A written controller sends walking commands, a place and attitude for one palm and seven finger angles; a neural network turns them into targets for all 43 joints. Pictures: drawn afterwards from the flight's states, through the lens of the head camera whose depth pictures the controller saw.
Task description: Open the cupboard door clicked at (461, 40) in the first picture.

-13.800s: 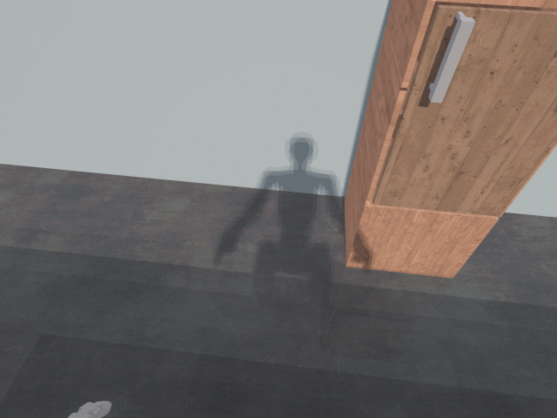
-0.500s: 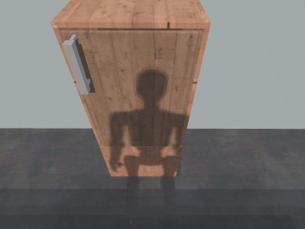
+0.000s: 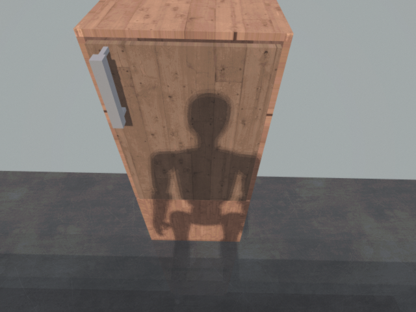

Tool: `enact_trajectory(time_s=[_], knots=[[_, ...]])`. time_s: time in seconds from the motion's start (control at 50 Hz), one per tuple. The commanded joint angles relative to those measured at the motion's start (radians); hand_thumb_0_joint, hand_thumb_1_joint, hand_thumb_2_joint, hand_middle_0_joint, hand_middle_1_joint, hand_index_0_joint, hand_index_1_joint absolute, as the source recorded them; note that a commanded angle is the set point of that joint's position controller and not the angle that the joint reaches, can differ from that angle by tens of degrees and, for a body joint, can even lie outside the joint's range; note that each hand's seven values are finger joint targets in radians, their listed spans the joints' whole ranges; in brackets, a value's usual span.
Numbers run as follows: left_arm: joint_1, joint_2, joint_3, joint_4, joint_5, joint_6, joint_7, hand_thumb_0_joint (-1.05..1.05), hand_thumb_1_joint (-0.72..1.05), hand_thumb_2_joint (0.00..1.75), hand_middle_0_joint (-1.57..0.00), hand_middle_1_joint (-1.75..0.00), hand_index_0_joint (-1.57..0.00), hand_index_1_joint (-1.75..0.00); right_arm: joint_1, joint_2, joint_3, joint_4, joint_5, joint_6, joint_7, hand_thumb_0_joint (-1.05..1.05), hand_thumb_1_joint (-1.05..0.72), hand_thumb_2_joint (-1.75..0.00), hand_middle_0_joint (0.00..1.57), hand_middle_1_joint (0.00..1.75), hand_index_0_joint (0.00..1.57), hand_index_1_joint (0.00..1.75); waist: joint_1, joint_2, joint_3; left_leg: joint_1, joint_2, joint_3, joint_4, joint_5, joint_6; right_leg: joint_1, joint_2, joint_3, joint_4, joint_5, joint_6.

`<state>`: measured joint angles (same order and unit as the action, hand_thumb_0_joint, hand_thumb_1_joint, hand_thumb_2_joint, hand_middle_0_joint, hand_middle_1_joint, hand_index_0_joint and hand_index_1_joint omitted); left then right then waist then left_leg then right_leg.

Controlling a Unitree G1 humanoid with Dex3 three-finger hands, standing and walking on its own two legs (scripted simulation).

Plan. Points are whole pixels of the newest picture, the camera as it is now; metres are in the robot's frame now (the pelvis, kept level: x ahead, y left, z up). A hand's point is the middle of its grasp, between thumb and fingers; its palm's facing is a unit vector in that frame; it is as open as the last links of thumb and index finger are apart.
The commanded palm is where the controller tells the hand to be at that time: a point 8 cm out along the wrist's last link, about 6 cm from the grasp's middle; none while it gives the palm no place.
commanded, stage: look again from close up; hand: left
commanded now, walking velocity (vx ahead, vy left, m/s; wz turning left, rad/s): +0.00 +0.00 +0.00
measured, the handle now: (112, 89) +0.53 +0.25 +0.15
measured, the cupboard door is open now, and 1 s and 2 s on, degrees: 0 0 0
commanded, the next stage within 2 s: raise the hand with hooked fingers in 0.14 s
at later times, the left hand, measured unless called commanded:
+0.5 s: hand (118, 255) +0.21 +0.18 +0.02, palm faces +0.15 -0.99 -0.01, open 7.7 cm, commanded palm +0.13 +0.24 -0.03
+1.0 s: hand (85, 252) +0.21 +0.23 +0.03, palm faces +0.04 -1.00 -0.06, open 10.6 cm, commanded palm +0.17 +0.29 +0.05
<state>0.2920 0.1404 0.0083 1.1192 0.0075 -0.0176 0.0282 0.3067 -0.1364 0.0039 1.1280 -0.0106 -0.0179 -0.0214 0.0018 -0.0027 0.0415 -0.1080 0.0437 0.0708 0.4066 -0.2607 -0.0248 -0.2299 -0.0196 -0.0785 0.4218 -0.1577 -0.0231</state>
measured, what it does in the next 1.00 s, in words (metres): stands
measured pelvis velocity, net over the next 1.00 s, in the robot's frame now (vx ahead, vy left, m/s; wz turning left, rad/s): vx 0.00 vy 0.01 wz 0.06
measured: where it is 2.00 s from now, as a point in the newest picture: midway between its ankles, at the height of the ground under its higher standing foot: outside the picture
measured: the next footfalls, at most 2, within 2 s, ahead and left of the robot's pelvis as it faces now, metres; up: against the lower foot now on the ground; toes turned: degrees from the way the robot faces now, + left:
none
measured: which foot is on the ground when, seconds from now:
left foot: down 0.00-1.00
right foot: down 0.00-1.00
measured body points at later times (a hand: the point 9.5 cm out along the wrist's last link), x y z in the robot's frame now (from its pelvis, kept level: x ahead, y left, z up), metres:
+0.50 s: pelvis -0.01 +0.00 -0.03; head +0.00 +0.00 +0.42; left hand +0.20 +0.23 +0.02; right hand +0.14 -0.26 -0.10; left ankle -0.02 +0.13 -0.74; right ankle +0.05 -0.10 -0.74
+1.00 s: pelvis +0.00 +0.01 -0.05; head +0.03 +0.02 +0.40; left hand +0.20 +0.29 +0.04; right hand +0.19 -0.17 -0.13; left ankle -0.03 +0.13 -0.74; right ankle +0.05 -0.10 -0.74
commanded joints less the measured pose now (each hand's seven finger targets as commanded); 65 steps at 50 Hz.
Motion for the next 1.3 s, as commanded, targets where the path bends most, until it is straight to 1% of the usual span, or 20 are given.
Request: enact_trajectory(time_s=[0.0, 0.2, 0.22, 0.24, 0.26, 0.28, 0.3, 0.32, 0.36, 0.42, 0.44, 0.48, 0.52, 0.58, 0.68, 0.76, 0.88, 0.98, 1.08, 1.28], knots=[[0.044, 0.096, 0.013, -0.044, 0.004, -0.013, 0.008, 0.0, 0.9, 0.9, -0.2, -0.3, -0.2, -0.3, 0.081, -0.081, -0.016, -0.016, -0.003, -0.009, -0.008, 0.0, -0.9, -0.9, 0.2, 0.3, 0.2, 0.3, -0.002, 0.01, 0.051, -0.129, 0.058, -0.067, -0.113, 0.006, 0.035, 0.047, -0.091, 0.118, -0.093, -0.022, -0.009], [0.054, 0.083, 0.011, -0.037, 0.004, -0.013, 0.01, 0.0, 0.9, 0.9, -0.2, -0.3, -0.2, -0.3, 0.093, -0.075, -0.015, -0.007, -0.003, -0.011, -0.011, 0.0, -0.9, -0.9, 0.2, 0.3, 0.2, 0.3, -0.001, 0.012, 0.044, -0.12, 0.065, -0.066, -0.113, 0.029, 0.035, 0.057, -0.088, 0.114, -0.076, 0.028, -0.012], [0.143, 0.121, 0.006, 0.011, 0.011, -0.026, 0.047, 0.0, 0.9, 0.9, -0.2, -0.3, -0.2, -0.3, -0.044, -0.119, -0.023, -0.072, 0.002, -0.022, 0.0, 0.0, -0.9, -0.9, 0.2, 0.3, 0.2, 0.3, 0.052, 0.005, 0.04, -0.159, 0.085, -0.006, 0.09, 0.078, 0.011, 0.051, -0.146, 0.146, -0.007, 0.382, -0.004], [-0.627, 0.303, 0.056, -1.536, -0.219, -0.248, 0.027, 0.0, 0.88, 0.89, -0.2, -0.32, -0.2, -0.32, -0.045, -0.294, -0.025, -0.454, 0.054, -0.175, -0.052, 0.0, -0.9, -0.9, 0.2, 0.3, 0.2, 0.3, -0.082, 0.189, -0.453, 0.049, -0.045, -0.041, -0.03, 0.113, 0.041, 0.187, -0.051, 0.129, 0.015, 0.151, 0.001], [-0.23, 0.276, 0.106, -1.306, -0.133, -0.189, 0.098, 0.0, 0.85, 0.88, -0.2, -0.33, -0.2, -0.33, -0.134, -0.204, -0.018, -0.403, 0.053, -0.258, -0.083, 0.0, -0.9, -0.9, 0.2, 0.3, 0.2, 0.3, 0.005, 0.25, -0.425, -0.008, -0.046, -0.009, -0.032, 0.111, 0.051, 0.176, -0.009, 0.087, 0.065, -0.002, -0.029], [0.041, 0.067, -0.009, -1.125, -0.146, -0.052, 0.132, 0.0, 0.83, 0.87, -0.21, -0.34, -0.21, -0.34, -0.122, -0.159, -0.03, -0.414, 0.076, -0.293, -0.076, 0.0, -0.9, -0.9, 0.2, 0.3, 0.2, 0.3, -0.018, 0.184, -0.199, -0.146, -0.025, -0.037, -0.044, 0.002, 0.027, 0.043, -0.007, 0.033, 0.049, -0.099, -0.011], [0.049, -0.038, -0.075, -1.128, -0.175, -0.037, 0.111, 0.0, 0.81, 0.86, -0.21, -0.36, -0.21, -0.36, -0.081, -0.174, -0.021, -0.393, 0.085, -0.313, -0.074, 0.0, -0.9, -0.9, 0.2, 0.3, 0.2, 0.3, -0.034, 0.054, -0.063, -0.195, -0.027, -0.046, -0.038, -0.061, 0.03, -0.023, 0.0, 0.0, 0.027, -0.134, 0.01], [-0.01, 0.019, -0.049, -1.211, -0.195, -0.088, 0.099, 0.0, 0.78, 0.85, -0.21, -0.37, -0.21, -0.37, -0.116, -0.207, -0.031, -0.446, 0.083, -0.343, -0.078, 0.0, -0.9, -0.9, 0.2, 0.3, 0.2, 0.3, -0.047, -0.041, 0.031, -0.23, -0.031, -0.077, -0.002, -0.114, 0.042, -0.1, -0.005, 0.011, 0.012, -0.23, 0.021], [0.032, 0.046, 0.004, -1.188, -0.183, -0.202, 0.058, 0.0, 0.74, 0.83, -0.21, -0.4, -0.21, -0.4, -0.103, -0.231, -0.051, -0.494, 0.045, -0.38, -0.069, 0.0, -0.9, -0.9, 0.2, 0.3, 0.2, 0.3, -0.054, -0.208, 0.01, -0.3, -0.053, -0.071, 0.105, -0.133, 0.047, -0.207, -0.007, 0.009, 0.04, -0.362, 0.028], [0.273, 0.013, 0.066, -1.026, -0.212, -0.4, -0.093, 0.0, 0.67, 0.8, -0.22, -0.45, -0.22, -0.45, -0.125, -0.219, -0.077, -0.591, 0.025, -0.392, -0.017, 0.0, -0.9, -0.9, 0.2, 0.3, 0.2, 0.3, 0.038, -0.219, -0.046, -0.456, -0.071, -0.041, 0.238, -0.138, 0.017, -0.262, -0.011, 0.025, 0.175, -0.419, 0.014], [0.311, 0.022, 0.096, -0.999, -0.237, -0.474, -0.161, 0.0, 0.64, 0.79, -0.22, -0.47, -0.22, -0.47, -0.137, -0.223, -0.085, -0.617, 0.022, -0.383, 0.002, 0.0, -0.9, -0.9, 0.2, 0.3, 0.2, 0.3, 0.045, -0.216, -0.055, -0.509, -0.076, -0.036, 0.288, -0.146, 0.009, -0.275, -0.012, 0.038, 0.215, -0.418, 0.008], [0.366, 0.134, 0.235, -0.949, -0.255, -0.574, -0.28, 0.0, 0.6, 0.77, -0.22, -0.5, -0.22, -0.5, -0.152, -0.248, -0.114, -0.678, 0.025, -0.347, 0.033, 0.0, -0.9, -0.9, 0.2, 0.3, 0.2, 0.3, 0.071, -0.132, -0.107, -0.561, -0.09, -0.028, 0.375, -0.114, 0.007, -0.246, -0.022, 0.079, 0.283, -0.342, -0.019], [0.37, 0.158, 0.241, -1.071, -0.263, -0.517, -0.321, 0.0, 0.55, 0.75, -0.22, -0.53, -0.22, -0.53, -0.203, -0.245, -0.108, -0.767, 0.04, -0.301, 0.033, 0.0, -0.9, -0.9, 0.2, 0.3, 0.2, 0.3, 0.099, -0.081, -0.172, -0.596, -0.104, 0.0, 0.381, -0.092, 0.026, -0.211, -0.028, 0.092, 0.31, -0.26, -0.014], [0.218, 0.176, 0.232, -1.303, -0.293, -0.41, -0.298, 0.0, 0.48, 0.72, -0.23, -0.57, -0.23, -0.57, -0.198, -0.238, -0.089, -0.84, 0.047, -0.251, 0.006, 0.0, -0.9, -0.9, 0.2, 0.3, 0.2, 0.3, 0.068, -0.009, -0.218, -0.574, -0.098, -0.011, 0.389, -0.081, 0.036, -0.221, -0.018, 0.105, 0.318, -0.253, -0.005], [0.01, 0.191, 0.201, -1.61, -0.251, -0.478, -0.21, 0.0, 0.36, 0.67, -0.24, -0.64, -0.24, -0.64, -0.082, -0.217, -0.065, -0.813, 0.02, -0.244, -0.013, 0.0, -0.9, -0.9, 0.2, 0.3, 0.2, 0.3, -0.019, 0.108, -0.319, -0.438, -0.056, -0.069, 0.441, 0.122, 0.044, -0.255, 0.019, 0.042, 0.419, 0.059, -0.001], [-0.01, 0.186, 0.16, -1.524, -0.256, -0.483, -0.277, 0.0, 0.27, 0.63, -0.25, -0.7, -0.25, -0.7, -0.081, -0.23, -0.048, -0.751, 0.032, -0.274, -0.025, 0.0, -0.9, -0.9, 0.2, 0.3, 0.2, 0.3, -0.059, 0.096, -0.273, -0.432, -0.041, -0.093, 0.437, 0.058, 0.041, -0.302, 0.021, 0.023, 0.382, -0.017, 0.006], [0.041, 0.28, 0.311, -1.351, -0.322, -0.259, -0.368, 0.0, 0.13, 0.57, -0.25, -0.8, -0.25, -0.8, -0.149, -0.233, -0.025, -0.74, 0.055, -0.289, -0.054, 0.0, -0.9, -0.9, 0.2, 0.3, 0.2, 0.3, 0.015, 0.034, -0.29, -0.448, -0.048, -0.101, 0.348, 0.031, 0.038, -0.147, 0.01, 0.026, 0.297, -0.076, 0.004], [0.012, 0.307, 0.387, -1.418, -0.363, -0.219, -0.338, 0.0, 0.01, 0.52, -0.26, -0.87, -0.26, -0.87, -0.163, -0.216, -0.009, -0.732, 0.048, -0.313, -0.051, 0.0, -0.9, -0.9, 0.2, 0.3, 0.2, 0.3, 0.051, 0.029, -0.293, -0.399, -0.044, -0.1, 0.282, 0.125, 0.03, -0.066, 0.01, 0.003, 0.278, 0.02, 0.003], [-0.075, 0.307, 0.372, -1.383, -0.36, -0.227, -0.338, 0.0, -0.1, 0.47, -0.27, -0.94, -0.27, -0.94, -0.136, -0.236, -0.005, -0.709, 0.051, -0.34, -0.052, 0.0, -0.9, -0.9, 0.2, 0.3, 0.2, 0.3, 0.029, 0.029, -0.211, -0.368, -0.041, -0.094, 0.23, 0.081, 0.029, -0.086, 0.012, -0.001, 0.232, -0.033, 0.005], [-0.307, 0.405, 0.431, -1.354, -0.356, -0.149, -0.36, 0.0, -0.34, 0.37, -0.29, -1.1, -0.29, -1.1, -0.126, -0.258, 0.0, -0.684, 0.063, -0.351, -0.08, 0.0, -0.9, -0.9, 0.2, 0.3, 0.2, 0.3, 0.034, 0.073, -0.201, -0.236, -0.04, -0.095, 0.136, 0.094, 0.033, -0.011, 0.016, -0.001, 0.146, -0.017, 0.004]])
